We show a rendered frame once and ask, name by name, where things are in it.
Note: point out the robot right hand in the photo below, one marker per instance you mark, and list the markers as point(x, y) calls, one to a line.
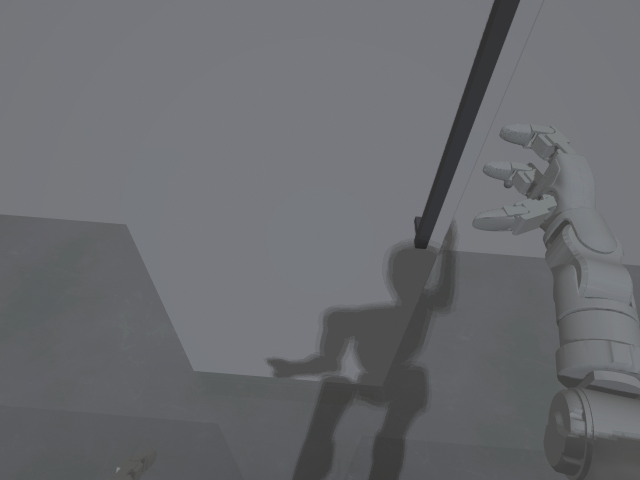
point(568, 181)

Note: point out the handle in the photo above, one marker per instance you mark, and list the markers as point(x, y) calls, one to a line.
point(491, 44)

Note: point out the right robot upper arm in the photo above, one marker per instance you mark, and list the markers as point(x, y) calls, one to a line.
point(593, 435)

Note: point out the robot right forearm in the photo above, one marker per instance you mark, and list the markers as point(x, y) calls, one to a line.
point(595, 308)

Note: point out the fridge door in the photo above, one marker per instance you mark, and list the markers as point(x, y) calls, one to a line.
point(269, 158)

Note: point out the robot left hand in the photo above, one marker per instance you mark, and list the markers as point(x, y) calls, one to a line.
point(132, 468)

